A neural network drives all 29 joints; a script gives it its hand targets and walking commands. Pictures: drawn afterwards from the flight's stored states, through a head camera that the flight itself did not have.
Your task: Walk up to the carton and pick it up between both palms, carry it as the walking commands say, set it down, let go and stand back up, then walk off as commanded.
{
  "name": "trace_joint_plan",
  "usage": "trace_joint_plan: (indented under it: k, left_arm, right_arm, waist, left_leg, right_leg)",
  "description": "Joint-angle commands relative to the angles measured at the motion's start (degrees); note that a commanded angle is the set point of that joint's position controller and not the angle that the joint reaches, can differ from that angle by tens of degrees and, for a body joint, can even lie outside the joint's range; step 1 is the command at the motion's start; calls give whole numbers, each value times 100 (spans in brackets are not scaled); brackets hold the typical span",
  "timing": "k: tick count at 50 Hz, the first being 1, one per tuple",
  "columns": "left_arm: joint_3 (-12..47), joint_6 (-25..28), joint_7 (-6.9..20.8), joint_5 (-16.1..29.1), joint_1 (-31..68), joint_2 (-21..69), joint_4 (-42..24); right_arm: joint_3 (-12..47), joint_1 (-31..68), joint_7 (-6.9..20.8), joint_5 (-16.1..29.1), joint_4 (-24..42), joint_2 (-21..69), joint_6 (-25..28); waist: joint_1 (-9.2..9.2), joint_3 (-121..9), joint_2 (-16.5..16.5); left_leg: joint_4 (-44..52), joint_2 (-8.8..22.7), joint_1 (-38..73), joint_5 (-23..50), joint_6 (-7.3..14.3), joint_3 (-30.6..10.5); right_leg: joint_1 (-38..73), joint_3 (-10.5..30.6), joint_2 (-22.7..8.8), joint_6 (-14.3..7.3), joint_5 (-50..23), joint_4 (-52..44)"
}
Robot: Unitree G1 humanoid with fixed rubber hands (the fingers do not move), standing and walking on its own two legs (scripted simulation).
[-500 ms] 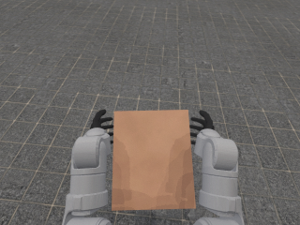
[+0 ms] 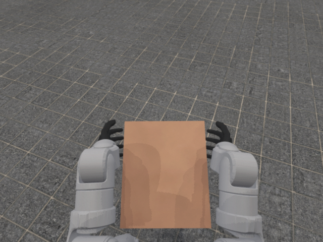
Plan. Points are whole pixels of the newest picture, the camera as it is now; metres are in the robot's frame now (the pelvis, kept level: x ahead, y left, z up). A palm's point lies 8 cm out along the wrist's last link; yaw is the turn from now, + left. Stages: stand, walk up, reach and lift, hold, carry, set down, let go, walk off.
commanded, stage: carry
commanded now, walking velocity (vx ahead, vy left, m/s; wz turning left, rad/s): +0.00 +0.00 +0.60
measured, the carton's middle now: (164, 171) +0.31 -0.02 -0.04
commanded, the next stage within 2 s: none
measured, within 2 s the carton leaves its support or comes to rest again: neither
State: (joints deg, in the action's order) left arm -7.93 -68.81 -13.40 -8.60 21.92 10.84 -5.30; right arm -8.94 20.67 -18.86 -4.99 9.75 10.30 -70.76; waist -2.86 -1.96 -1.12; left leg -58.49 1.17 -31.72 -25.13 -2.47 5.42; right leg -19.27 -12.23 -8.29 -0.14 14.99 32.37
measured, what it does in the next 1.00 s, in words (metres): walks backwards, turning left: left foot, then right foot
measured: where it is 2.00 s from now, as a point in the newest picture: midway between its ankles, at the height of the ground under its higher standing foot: outside the picture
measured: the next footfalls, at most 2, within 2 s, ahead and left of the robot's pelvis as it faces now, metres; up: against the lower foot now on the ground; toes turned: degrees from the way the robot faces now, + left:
left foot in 0.14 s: +0.02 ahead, +0.15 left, +0.00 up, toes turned +14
right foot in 0.50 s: -0.02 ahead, -0.06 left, +0.00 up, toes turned +11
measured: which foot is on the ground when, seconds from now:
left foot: up 0.00-0.12, down 0.14-0.52, up 0.54-0.84, down 0.86-1.00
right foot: down 0.00-0.14, up 0.16-0.48, down 0.50-0.86, up 0.88-1.00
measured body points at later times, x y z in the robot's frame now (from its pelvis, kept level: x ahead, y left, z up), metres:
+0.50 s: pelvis -0.08 +0.03 -0.01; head -0.05 +0.02 +0.44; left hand +0.19 +0.26 +0.07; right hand +0.27 -0.01 +0.06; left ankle -0.02 +0.14 -0.73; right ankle -0.06 -0.08 -0.73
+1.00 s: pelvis -0.16 +0.06 -0.01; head -0.14 +0.07 +0.44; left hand -0.01 +0.36 +0.05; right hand +0.17 +0.15 +0.06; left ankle -0.18 +0.16 -0.73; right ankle -0.09 -0.06 -0.68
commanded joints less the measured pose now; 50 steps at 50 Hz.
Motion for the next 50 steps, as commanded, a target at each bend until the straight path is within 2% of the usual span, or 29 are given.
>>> trace_joint_plan:
  k: [1,4,6,7,8,9,10,12,14,20,23,25,26,27,28,29,30,32,33,38,41,42,43,44,45,46,47,48,50]
  left_arm:
    - [3421,41,2191,2408,2684,5811,-326]
    - [3399,6,2145,2295,2589,5774,-252]
    - [3402,-20,2128,2233,2484,5818,-213]
    - [3406,-31,2130,2216,2472,5814,-228]
    - [3381,-54,2148,2182,2473,5741,-253]
    - [3554,-78,2167,2358,2744,5806,-382]
    - [3626,-44,2183,2377,2811,5915,-267]
    - [3927,19,2241,2741,3240,6123,-592]
    - [4057,20,2265,2944,3456,6152,-694]
    - [3876,-100,2248,2949,3011,6067,-345]
    - [3709,-100,2225,2828,2711,6055,-159]
    - [3586,-54,2212,2732,2480,6086,-99]
    - [3531,-29,2212,2673,2387,6069,-121]
    - [3399,52,2237,2471,2337,6039,-80]
    - [3496,74,2269,2553,2570,6104,-404]
    - [3492,75,2262,2579,2625,6118,-588]
    - [3492,61,2255,2523,2502,6061,-550]
    - [3495,57,2237,2472,2476,5957,-506]
    - [3469,40,2231,2466,2500,5869,-512]
    - [3317,-45,2198,2400,2452,5713,-386]
    - [3301,-80,2160,2336,2360,5751,-387]
    - [3314,-94,2154,2317,2288,5793,-398]
    - [3355,-106,2154,2300,2229,5820,-416]
    - [3387,-119,2172,2266,2259,5755,-424]
    - [3606,-146,2184,2465,2530,5794,-631]
    - [3688,-101,2193,2467,2557,5933,-534]
    - [3819,-58,2232,2628,2693,5996,-711]
    - [3950,-39,2250,2810,2941,6111,-899]
    - [4112,-31,2279,3039,3159,6132,-1048]
  right_arm:
    - [3902,3189,2774,2641,-132,6102,-42]
    - [3782,2985,2808,2594,-407,6065,-111]
    - [3728,2841,2834,2566,-543,6084,-121]
    - [3697,2839,2860,2566,-559,6101,-109]
    - [3619,2651,2875,2527,-693,6139,-88]
    - [3452,2535,2871,2405,-730,6149,-20]
    - [3513,2626,2862,2379,-645,6209,-7]
    - [3459,2748,2815,2281,-320,6155,81]
    - [3387,2880,2759,2247,-89,6053,169]
    - [3432,2746,2648,2093,98,5765,183]
    - [3545,2698,2685,2085,33,5739,147]
    - [3634,2756,2706,2126,2,5720,135]
    - [3671,2725,2724,2160,-17,5742,133]
    - [3755,2799,2775,2132,94,5915,128]
    - [3909,2990,2756,2254,177,6080,145]
    - [4118,3249,2721,2438,383,6123,153]
    - [4212,3261,2734,2576,423,6077,141]
    - [4177,3120,2760,2605,242,6058,94]
    - [4117,3111,2758,2588,163,6005,50]
    - [3909,2868,2741,2487,-177,5898,-101]
    - [3790,2752,2767,2440,-279,5885,-133]
    - [3755,2672,2784,2423,-292,5897,-121]
    - [3717,2626,2814,2407,-279,5906,-102]
    - [3648,2517,2836,2394,-377,5951,-89]
    - [3494,2329,2848,2293,-482,5952,-9]
    - [3570,2453,2855,2297,-319,6006,5]
    - [3552,2387,2841,2239,-263,5984,32]
    - [3526,2433,2810,2168,-52,5977,78]
    - [3486,2587,2754,2128,260,5895,165]
  waist:
    - [302,-1850,1275]
    - [325,-1945,1427]
    - [244,-2108,1107]
    - [194,-2041,540]
    - [148,-1952,-789]
    - [135,-1775,-2007]
    - [177,-1858,-1286]
    - [193,-2058,-582]
    - [188,-2222,-681]
    - [153,-2390,-721]
    - [147,-2435,-913]
    - [257,-2516,-785]
    - [295,-2667,-177]
    - [319,-2352,1831]
    - [317,-1844,1876]
    - [309,-1682,1015]
    - [300,-1621,555]
    - [246,-1588,847]
    - [250,-1603,1073]
    - [301,-1748,1513]
    - [307,-1874,1618]
    - [259,-1980,1333]
    - [216,-1993,709]
    - [208,-1927,-476]
    - [203,-1877,-2328]
    - [211,-2006,-1491]
    - [210,-2156,-1068]
    - [212,-2210,-761]
    - [193,-2331,-782]
  left_leg:
    - [686,52,27,-54,-33,153]
    - [1791,-22,358,146,69,331]
    - [3150,-102,1216,1016,144,402]
    - [3834,147,2005,1458,224,-85]
    - [3851,1322,2984,2635,657,-1904]
    - [3666,2316,2935,4286,1312,-3176]
    - [3301,1992,2951,4718,1313,-2693]
    - [3218,1437,2675,4067,1106,-1723]
    - [3233,1158,2587,3541,1105,-1334]
    - [3341,1291,2522,3170,1305,-2108]
    - [3405,1200,2162,3492,1133,-2277]
    - [3246,840,1643,3320,725,-2017]
    - [2806,546,1000,2500,446,-1778]
    - [1367,-437,-327,255,108,-783]
    - [-249,-227,-1075,-762,61,-162]
    - [-897,-36,-850,-481,81,-409]
    - [-1138,22,-674,-119,45,-409]
    - [-738,70,-608,318,-41,-225]
    - [-416,-21,-504,288,-67,-38]
    - [1140,-43,9,101,33,316]
    - [2425,-118,543,593,118,487]
    - [3193,-76,1152,1268,145,434]
    - [3760,87,2010,1665,154,100]
    - [3603,1140,3043,3304,457,-1415]
    - [3447,2383,3193,5525,1173,-3108]
    - [3133,2039,3293,5722,1244,-2646]
    - [3005,1716,3080,5354,1128,-2039]
    - [2994,1428,2943,4856,1034,-1605]
    - [3061,1141,2708,3991,1061,-1269]
  right_leg:
    - [1422,662,-1389,-479,-2392,-666]
    - [1513,592,-1611,-411,-2554,-402]
    - [1245,201,-1461,-27,-2028,193]
    - [478,-66,-1217,365,-1054,855]
    - [-1324,-191,-664,769,1225,1765]
    - [-2192,2,-39,848,2483,2729]
    - [-2103,694,-146,705,2205,3287]
    - [-1874,777,-110,747,1439,3467]
    - [-1728,761,45,740,1043,3459]
    - [-1223,882,463,607,1169,2144]
    - [-275,697,663,457,1173,901]
    - [1006,502,663,392,525,-835]
    - [1893,1172,-39,260,449,-1356]
    - [2059,3194,-1804,-566,-234,-1625]
    - [1644,2990,-2408,-1000,-1169,-1703]
    - [1420,2423,-2005,-937,-1620,-1548]
    - [1295,1729,-1648,-712,-1889,-1374]
    - [1517,788,-1135,-331,-2508,-980]
    - [1578,555,-1017,-247,-2791,-803]
    - [1602,556,-1419,-346,-3019,-394]
    - [1578,436,-1576,-111,-2755,-38]
    - [1318,194,-1483,153,-2461,375]
    - [596,-71,-1271,437,-1554,1094]
    - [-963,-121,-836,722,937,1976]
    - [-2082,-159,-35,839,2526,2871]
    - [-2010,570,-180,727,2353,3403]
    - [-1900,639,-158,736,2066,3433]
    - [-1740,667,-163,757,1670,3391]
    - [-1508,610,14,753,1257,3206]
